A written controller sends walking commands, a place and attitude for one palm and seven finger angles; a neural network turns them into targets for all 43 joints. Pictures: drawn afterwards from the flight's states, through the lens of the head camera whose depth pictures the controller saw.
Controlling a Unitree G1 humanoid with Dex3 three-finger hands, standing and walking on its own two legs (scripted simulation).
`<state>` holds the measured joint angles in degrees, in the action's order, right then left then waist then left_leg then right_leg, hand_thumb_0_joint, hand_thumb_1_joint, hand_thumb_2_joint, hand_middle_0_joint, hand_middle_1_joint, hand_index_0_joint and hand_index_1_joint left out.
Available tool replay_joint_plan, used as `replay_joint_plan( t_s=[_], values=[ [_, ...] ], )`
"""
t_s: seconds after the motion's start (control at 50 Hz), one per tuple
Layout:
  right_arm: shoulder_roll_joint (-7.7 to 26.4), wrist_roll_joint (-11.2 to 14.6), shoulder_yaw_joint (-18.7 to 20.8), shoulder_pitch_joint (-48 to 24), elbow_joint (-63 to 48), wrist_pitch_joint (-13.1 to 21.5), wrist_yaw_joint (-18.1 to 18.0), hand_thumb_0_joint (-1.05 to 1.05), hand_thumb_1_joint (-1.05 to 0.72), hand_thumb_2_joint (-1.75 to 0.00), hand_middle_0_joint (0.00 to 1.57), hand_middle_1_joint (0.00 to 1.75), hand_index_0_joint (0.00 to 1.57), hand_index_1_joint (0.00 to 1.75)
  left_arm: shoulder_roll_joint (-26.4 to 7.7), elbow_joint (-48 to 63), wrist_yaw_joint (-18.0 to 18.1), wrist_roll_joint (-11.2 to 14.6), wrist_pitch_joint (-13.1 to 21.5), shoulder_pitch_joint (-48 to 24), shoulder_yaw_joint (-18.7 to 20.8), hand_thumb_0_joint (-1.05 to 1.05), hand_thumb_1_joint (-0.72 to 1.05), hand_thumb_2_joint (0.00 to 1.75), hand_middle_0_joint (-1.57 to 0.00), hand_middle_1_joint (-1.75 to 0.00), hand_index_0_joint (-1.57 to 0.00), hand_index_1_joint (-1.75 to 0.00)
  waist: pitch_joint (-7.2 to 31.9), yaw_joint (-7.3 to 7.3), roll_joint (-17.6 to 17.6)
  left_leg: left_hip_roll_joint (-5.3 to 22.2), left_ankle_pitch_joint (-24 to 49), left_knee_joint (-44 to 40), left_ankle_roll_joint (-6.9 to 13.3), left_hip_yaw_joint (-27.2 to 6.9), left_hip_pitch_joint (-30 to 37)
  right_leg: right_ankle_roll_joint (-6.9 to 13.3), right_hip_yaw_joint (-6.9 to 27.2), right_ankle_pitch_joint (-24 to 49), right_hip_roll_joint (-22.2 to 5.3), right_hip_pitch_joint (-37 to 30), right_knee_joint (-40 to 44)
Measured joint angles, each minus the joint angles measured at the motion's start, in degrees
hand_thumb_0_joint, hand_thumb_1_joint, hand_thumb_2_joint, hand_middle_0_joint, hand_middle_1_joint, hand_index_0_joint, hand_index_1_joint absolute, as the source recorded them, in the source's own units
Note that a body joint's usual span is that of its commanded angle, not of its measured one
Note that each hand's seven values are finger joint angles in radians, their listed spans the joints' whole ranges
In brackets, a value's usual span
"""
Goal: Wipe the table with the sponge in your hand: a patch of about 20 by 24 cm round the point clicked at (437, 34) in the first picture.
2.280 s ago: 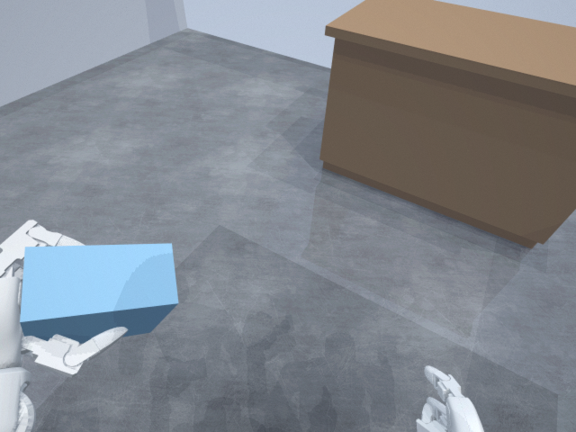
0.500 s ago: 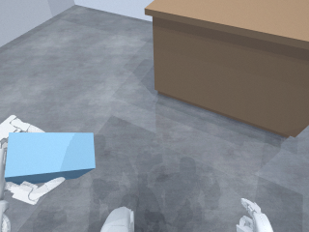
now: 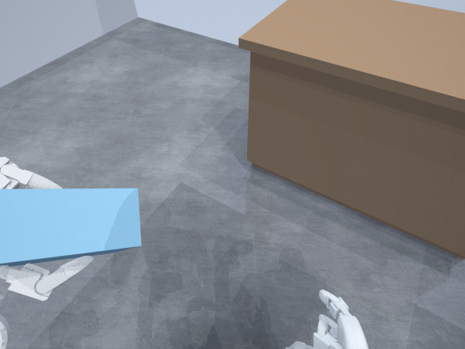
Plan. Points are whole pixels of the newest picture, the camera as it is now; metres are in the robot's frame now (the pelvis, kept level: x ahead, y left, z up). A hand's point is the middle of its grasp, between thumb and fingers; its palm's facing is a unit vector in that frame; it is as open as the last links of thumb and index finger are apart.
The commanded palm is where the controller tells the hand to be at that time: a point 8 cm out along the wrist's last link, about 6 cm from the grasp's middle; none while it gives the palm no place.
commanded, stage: walk to a spot facing it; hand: left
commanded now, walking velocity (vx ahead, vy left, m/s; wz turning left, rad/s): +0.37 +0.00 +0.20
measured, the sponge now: (88, 227) +0.22 +0.19 +0.18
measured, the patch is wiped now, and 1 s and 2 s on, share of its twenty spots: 0.00 0.00 0.00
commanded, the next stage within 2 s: turn to face it in 1.14 s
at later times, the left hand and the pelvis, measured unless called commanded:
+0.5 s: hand (79, 153) +0.33 +0.24 +0.19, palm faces +0.52 -0.74 -0.43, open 10.7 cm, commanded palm +0.27 +0.28 +0.18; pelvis +0.14 -0.02 -0.02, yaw +7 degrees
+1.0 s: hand (105, 130) +0.40 +0.24 +0.17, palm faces +0.65 -0.63 -0.43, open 10.7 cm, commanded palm +0.33 +0.26 +0.18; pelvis +0.27 -0.05 +0.00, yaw +19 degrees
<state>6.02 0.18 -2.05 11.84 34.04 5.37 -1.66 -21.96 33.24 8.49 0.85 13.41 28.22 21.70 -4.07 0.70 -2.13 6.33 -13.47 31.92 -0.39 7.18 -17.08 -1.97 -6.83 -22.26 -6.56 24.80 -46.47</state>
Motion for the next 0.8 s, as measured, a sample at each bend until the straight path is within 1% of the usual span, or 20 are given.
replay_joint_plan(
  t_s=[0.06,0.08,0.12,0.16,0.18,0.22,0.26,0.32,0.38,0.42,0.44,0.46,0.48,0.52,0.54,0.58,0.62,0.68,0.74,0.8],
  values=[
    [0.5,0.3,0.1,1.8,0.7,-0.3,-0.6,0.01,-0.9,-0.9,0.2,0.3,0.2,0.3,-1.2,-1.0,0.1,0.0,0.6,1.1,1.1,0.0,-0.53,1.0,-0.65,-1.37,-0.66,-1.37,1.3,1.11,-1.2,1.0,-3.5,3.4,-0.6,-1.5,-0.5,-0.3,-2.1,2.0,0.8,-5.4,10.1],
    [1.0,0.4,0.3,2.1,1.1,-0.7,-0.8,0.01,-0.9,-0.9,0.21,0.3,0.2,0.3,-1.1,-2.0,0.2,-0.3,0.5,0.5,1.3,0.0,-0.53,1.0,-0.65,-1.37,-0.66,-1.37,1.7,1.36,-1.7,1.4,-7.2,6.6,0.1,-2.0,-1.5,0.5,-2.5,5.6,1.1,-5.9,10.9],
    [2.9,0.4,1.1,1.6,3.3,-1.7,-1.2,0.01,-0.9,-0.9,0.21,0.3,0.2,0.3,0.3,-5.0,0.1,-0.7,-0.4,-2.0,0.1,0.0,-0.53,1.0,-0.65,-1.37,-0.66,-1.37,1.8,1.53,-2.1,0.2,-13.4,19.1,0.5,-4.2,-5.4,2.0,-3.8,5.1,0.4,-6.3,8.0],
    [5.2,0.3,1.8,1.0,5.6,-2.6,-1.5,0.01,-0.91,-0.9,0.21,0.3,0.2,0.3,2.6,-8.5,0.0,-0.8,-1.3,-4.1,-1.2,0.0,-0.53,1.0,-0.65,-1.37,-0.66,-1.37,1.9,1.86,-1.6,-1.7,-13.4,30.8,0.3,-4.8,-9.1,2.6,-4.6,2.9,-0.5,-8.3,8.4],
    [6.2,0.3,2.1,0.7,6.1,-3.0,-1.6,0.01,-0.91,-0.9,0.2,0.3,0.2,0.3,3.7,-9.9,0.0,-0.8,-1.6,-4.3,-1.6,0.0,-0.53,1.0,-0.65,-1.37,-0.66,-1.37,2.0,1.9,-1.3,-2.1,-12.5,34.5,0.0,-4.5,-10.6,2.6,-4.7,2.6,-0.6,-9.5,9.5],
    [8.0,0.2,2.9,0.1,6.2,-3.7,-1.7,0.01,-0.91,-0.9,0.2,0.3,0.2,0.3,5.2,-11.7,0.0,-1.0,-2.0,-3.8,-2.3,0.0,-0.53,1.0,-0.65,-1.37,-0.66,-1.37,1.9,1.35,-0.7,-2.2,-10.3,37.4,-0.4,-3.7,-13.1,2.2,-5.1,3.3,-0.8,-11.8,12.4],
    [9.2,0.1,3.6,-0.2,5.3,-3.8,-1.8,0.01,-0.91,-0.9,0.2,0.3,0.2,0.3,5.4,-11.4,-0.1,-1.3,-2.4,-3.2,-3.1,0.0,-0.53,1.0,-0.65,-1.37,-0.66,-1.37,1.3,0.4,0.4,-1.7,-7.9,34.1,-0.5,-2.5,-14.3,2.3,-6.0,3.7,-0.9,-14.1,15.3],
    [10.0,0.0,4.8,-0.1,2.9,-3.5,-1.7,0.01,-0.91,-0.9,0.2,0.3,0.2,0.3,4.0,-7.7,-0.1,-1.5,-2.3,-2.4,-3.9,0.0,-0.53,1.0,-0.65,-1.37,-0.66,-1.37,0.0,-0.46,2.5,-0.9,-5.7,22.4,0.0,-0.1,-13.3,2.0,-7.4,3.5,-1.1,-16.6,17.7],
    [10.0,-0.1,5.8,0.2,0.3,-3.1,-1.7,0.01,-0.91,-0.9,0.2,0.3,0.2,0.3,1.6,-1.3,0.5,-1.3,-1.5,-0.9,-3.0,0.0,-0.53,1.0,-0.65,-1.37,-0.66,-1.37,-1.2,-0.53,4.4,-0.9,-5.3,11.5,0.5,1.8,-10.6,1.5,-8.2,1.7,-1.1,-18.0,17.4],
    [9.8,-0.1,6.1,0.4,-1.3,-2.9,-1.8,0.01,-0.91,-0.9,0.2,0.3,0.19,0.3,0.0,2.8,1.1,-0.9,-0.7,0.2,-1.3,0.0,-0.53,1.0,-0.65,-1.37,-0.66,-1.37,-1.2,-0.42,5.4,-2.0,-2.6,4.9,0.6,3.2,-7.7,0.7,-8.0,-0.7,-1.5,-17.9,14.8],
    [9.9,-0.1,6.2,0.5,-2.3,-2.8,-1.9,0.01,-0.91,-0.9,0.2,0.3,0.19,0.3,-0.6,4.4,1.5,-0.6,-0.2,0.8,-0.3,0.0,-0.53,1.0,-0.65,-1.37,-0.66,-1.37,-1.0,-0.38,5.4,-2.6,-0.6,1.4,0.9,3.9,-5.6,0.5,-7.7,-2.5,-1.8,-17.1,11.5],
    [9.8,-0.1,6.5,0.2,-2.9,-2.7,-2.1,0.01,-0.91,-0.9,0.2,0.3,0.19,0.3,-1.2,5.3,1.9,-0.5,0.3,0.8,0.8,0.0,-0.53,1.0,-0.65,-1.37,-0.66,-1.37,-1.0,-0.48,5.3,-3.0,4.3,0.6,2.3,3.9,-4.9,0.6,-7.1,-4.2,-2.5,-15.4,6.2],
    [9.0,-0.1,6.8,-0.8,-2.9,-2.7,-2.2,0.01,-0.91,-0.9,0.2,0.3,0.19,0.3,-1.8,4.9,2.1,-0.4,0.8,-0.2,1.6,0.0,-0.53,1.0,-0.65,-1.37,-0.66,-1.37,-1.5,-0.67,5.5,-3.1,4.4,3.2,3.2,3.9,-5.3,0.6,-4.6,-6.7,-2.5,-13.0,-1.1],
    [6.9,0.1,6.2,-2.3,-2.2,-2.7,-1.8,0.01,-0.91,-0.9,0.19,0.3,0.19,0.3,-2.9,1.9,2.0,-0.5,1.1,-3.0,2.3,0.0,-0.53,1.0,-0.65,-1.38,-0.66,-1.37,-1.9,-1.28,5.0,-3.0,0.8,6.0,3.7,3.0,-5.2,0.9,0.2,-9.7,0.0,-7.2,-15.1],
    [5.8,0.2,5.6,-2.7,-1.7,-2.7,-1.5,0.01,-0.91,-0.9,0.19,0.3,0.19,0.3,-3.3,0.1,1.5,-0.5,0.8,-4.3,2.5,0.0,-0.53,1.0,-0.65,-1.38,-0.66,-1.37,-1.6,-1.63,4.6,-3.0,-0.2,5.8,3.5,2.3,-4.9,0.8,1.2,-9.7,0.9,-4.6,-19.5],
    [3.7,0.6,4.1,-3.0,-0.9,-2.6,-0.7,0.01,-0.91,-0.9,0.19,0.3,0.19,0.3,-3.4,-2.3,0.7,-0.4,-0.2,-5.5,2.8,0.0,-0.53,1.0,-0.65,-1.38,-0.66,-1.37,-0.8,-1.87,3.8,-2.8,-0.1,4.0,3.1,1.2,-3.9,0.3,1.9,-8.0,1.5,0.2,-23.2],
    [1.9,0.8,2.7,-2.6,-0.7,-2.2,-0.1,0.01,-0.91,-0.9,0.2,0.3,0.19,0.3,-2.4,-2.7,0.3,0.0,-0.8,-4.5,2.9,0.0,-0.53,1.0,-0.65,-1.38,-0.66,-1.37,-0.2,-1.65,3.0,-2.5,0.6,1.7,2.7,0.6,-2.7,-0.1,1.8,-4.9,1.0,3.5,-21.2],
    [0.3,0.8,1.2,-0.8,-0.4,-1.1,0.5,0.01,-0.91,-0.9,0.2,0.3,0.2,0.3,-0.3,-1.3,-0.2,0.3,-0.8,-1.1,1.6,0.0,-0.53,1.0,-0.65,-1.38,-0.66,-1.37,0.6,-0.9,1.6,-2.3,1.1,-1.3,2.0,-0.4,-0.7,-0.6,0.9,-0.4,-0.1,4.6,-12.0],
    [-0.1,0.4,0.3,1.0,0.6,-0.1,0.3,0.01,-0.91,-0.9,0.2,0.3,0.2,0.3,1.1,-0.8,-0.7,0.2,-0.5,1.6,-0.3,0.0,-0.53,1.0,-0.65,-1.38,-0.66,-1.37,1.3,0.29,0.1,-2.2,0.8,-2.8,1.2,-1.9,0.9,-1.0,-0.2,1.2,-0.1,1.9,-1.9],
    [0.3,0.2,-0.1,2.1,1.7,0.0,-0.5,0.01,-0.91,-0.9,0.2,0.3,0.2,0.3,1.0,-2.3,-0.7,-0.3,-0.7,1.7,-0.9,0.0,-0.53,1.0,-0.65,-1.38,-0.66,-1.37,1.9,1.65,-0.9,-2.0,-1.1,-1.3,0.2,-3.5,1.5,-1.4,-1.9,2.2,1.1,-3.4,7.9]
  ],
)
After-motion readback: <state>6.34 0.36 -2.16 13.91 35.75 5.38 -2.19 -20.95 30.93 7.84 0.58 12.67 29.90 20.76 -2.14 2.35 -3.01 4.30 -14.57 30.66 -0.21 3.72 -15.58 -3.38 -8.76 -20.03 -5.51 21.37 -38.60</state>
